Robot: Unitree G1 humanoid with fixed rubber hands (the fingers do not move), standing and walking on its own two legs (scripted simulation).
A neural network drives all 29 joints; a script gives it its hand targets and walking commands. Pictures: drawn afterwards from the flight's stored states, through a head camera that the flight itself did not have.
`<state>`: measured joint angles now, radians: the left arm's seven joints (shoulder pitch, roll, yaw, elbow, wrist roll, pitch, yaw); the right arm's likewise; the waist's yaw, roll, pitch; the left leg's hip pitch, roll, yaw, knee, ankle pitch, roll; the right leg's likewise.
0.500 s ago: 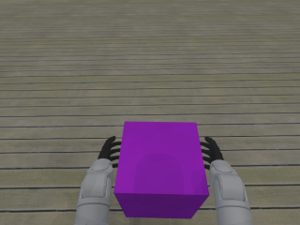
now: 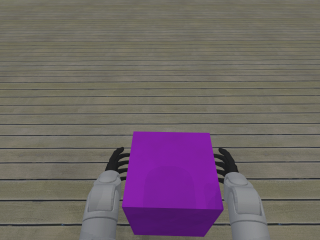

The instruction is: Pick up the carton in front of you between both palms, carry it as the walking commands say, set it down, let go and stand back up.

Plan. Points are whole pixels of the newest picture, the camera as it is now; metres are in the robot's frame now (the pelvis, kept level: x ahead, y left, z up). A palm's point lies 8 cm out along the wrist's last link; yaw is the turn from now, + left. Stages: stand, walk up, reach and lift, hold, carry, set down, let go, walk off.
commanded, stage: carry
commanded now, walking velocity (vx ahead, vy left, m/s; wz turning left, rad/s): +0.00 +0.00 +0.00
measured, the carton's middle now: (170, 186) +0.30 +0.00 -0.04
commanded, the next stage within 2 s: hold in 0.28 s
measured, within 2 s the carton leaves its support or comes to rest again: neither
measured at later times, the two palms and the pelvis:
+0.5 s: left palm (94, 189) +0.25 +0.18 +0.04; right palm (215, 173) +0.30 -0.11 +0.04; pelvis -0.01 -0.01 +0.01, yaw +9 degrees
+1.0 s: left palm (106, 180) +0.27 +0.16 +0.04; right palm (217, 159) +0.34 -0.13 +0.04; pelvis -0.01 -0.07 +0.00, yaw +15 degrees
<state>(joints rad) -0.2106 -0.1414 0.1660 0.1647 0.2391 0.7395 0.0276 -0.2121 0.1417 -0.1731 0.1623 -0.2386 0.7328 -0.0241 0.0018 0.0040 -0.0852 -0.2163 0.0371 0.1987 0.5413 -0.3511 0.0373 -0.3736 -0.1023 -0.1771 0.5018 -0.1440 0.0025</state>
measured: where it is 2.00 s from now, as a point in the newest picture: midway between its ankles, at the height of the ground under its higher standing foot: outside the picture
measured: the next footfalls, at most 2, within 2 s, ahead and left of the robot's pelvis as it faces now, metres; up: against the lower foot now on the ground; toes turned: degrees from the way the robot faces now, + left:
none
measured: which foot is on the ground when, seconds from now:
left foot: down 0.00-1.00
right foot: down 0.00-1.00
